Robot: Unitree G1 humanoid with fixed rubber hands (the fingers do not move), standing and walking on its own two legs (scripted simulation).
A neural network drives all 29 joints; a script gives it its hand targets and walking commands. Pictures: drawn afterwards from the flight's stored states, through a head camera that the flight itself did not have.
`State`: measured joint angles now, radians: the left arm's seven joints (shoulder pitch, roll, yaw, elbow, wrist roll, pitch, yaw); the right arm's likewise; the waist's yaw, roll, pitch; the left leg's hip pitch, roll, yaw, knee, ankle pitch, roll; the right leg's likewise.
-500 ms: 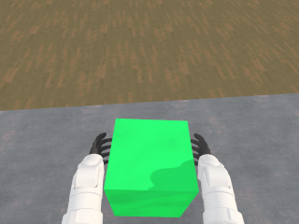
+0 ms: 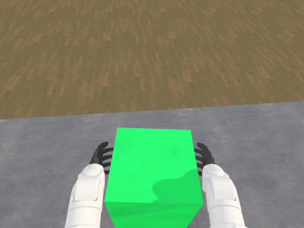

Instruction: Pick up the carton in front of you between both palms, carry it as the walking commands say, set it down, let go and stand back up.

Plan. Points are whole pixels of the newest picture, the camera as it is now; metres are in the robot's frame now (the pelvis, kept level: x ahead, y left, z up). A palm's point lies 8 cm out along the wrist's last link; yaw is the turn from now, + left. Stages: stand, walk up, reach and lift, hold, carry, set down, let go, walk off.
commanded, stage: reach and lift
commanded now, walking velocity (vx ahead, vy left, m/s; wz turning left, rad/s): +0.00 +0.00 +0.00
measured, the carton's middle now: (151, 181) +0.29 +0.00 -0.05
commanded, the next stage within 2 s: hold in 0.06 s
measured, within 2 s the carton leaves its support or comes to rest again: neither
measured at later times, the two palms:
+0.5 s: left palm (94, 172) +0.27 +0.15 +0.04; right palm (211, 172) +0.27 -0.15 +0.04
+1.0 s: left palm (95, 169) +0.27 +0.15 +0.04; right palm (210, 170) +0.28 -0.15 +0.04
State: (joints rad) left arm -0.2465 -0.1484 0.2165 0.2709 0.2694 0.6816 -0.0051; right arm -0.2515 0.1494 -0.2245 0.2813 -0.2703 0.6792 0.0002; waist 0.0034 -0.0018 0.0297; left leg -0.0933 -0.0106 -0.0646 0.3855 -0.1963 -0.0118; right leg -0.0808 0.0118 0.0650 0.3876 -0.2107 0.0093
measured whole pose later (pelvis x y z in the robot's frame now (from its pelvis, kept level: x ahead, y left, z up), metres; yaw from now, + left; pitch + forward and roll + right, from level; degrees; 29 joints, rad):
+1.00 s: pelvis -0.01 +0.00 +0.00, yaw +0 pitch -8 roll +0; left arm -0.24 -0.15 0.20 0.20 0.27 0.77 -0.01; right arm -0.25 0.15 -0.21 0.21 -0.27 0.76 0.00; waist 0.00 0.00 0.04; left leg -0.05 -0.01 -0.06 0.37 -0.19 -0.01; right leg -0.04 0.01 0.07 0.38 -0.20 0.01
